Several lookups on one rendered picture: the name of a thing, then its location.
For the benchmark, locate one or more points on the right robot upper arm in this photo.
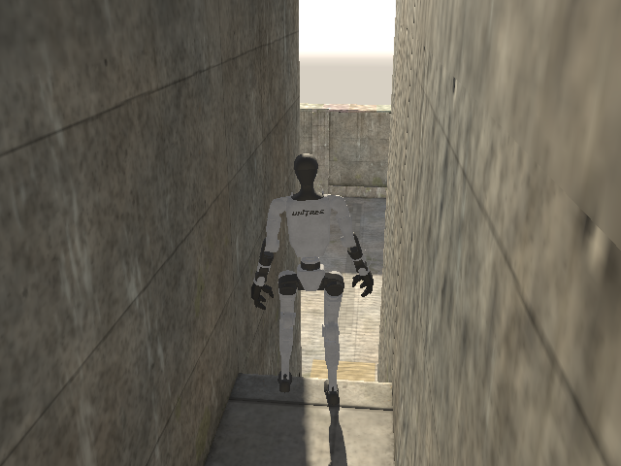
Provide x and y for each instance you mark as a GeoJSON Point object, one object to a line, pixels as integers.
{"type": "Point", "coordinates": [337, 203]}

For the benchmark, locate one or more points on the robot right forearm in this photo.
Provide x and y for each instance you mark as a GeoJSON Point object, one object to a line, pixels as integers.
{"type": "Point", "coordinates": [357, 258]}

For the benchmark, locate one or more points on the left robot upper arm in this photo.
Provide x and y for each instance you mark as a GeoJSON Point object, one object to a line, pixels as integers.
{"type": "Point", "coordinates": [278, 206]}

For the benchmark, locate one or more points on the left robot hand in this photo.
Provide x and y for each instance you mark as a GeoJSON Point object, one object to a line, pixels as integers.
{"type": "Point", "coordinates": [255, 295]}

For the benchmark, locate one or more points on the humanoid robot head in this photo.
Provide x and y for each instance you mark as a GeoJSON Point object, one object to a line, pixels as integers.
{"type": "Point", "coordinates": [305, 166]}

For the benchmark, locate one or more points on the robot left forearm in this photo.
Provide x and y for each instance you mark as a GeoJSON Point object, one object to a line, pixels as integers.
{"type": "Point", "coordinates": [264, 265]}

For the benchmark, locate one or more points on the robot left thigh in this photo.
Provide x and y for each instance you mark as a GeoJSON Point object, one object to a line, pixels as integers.
{"type": "Point", "coordinates": [287, 288]}

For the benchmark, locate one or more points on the right robot hand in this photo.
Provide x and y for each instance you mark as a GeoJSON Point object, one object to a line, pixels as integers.
{"type": "Point", "coordinates": [368, 281]}

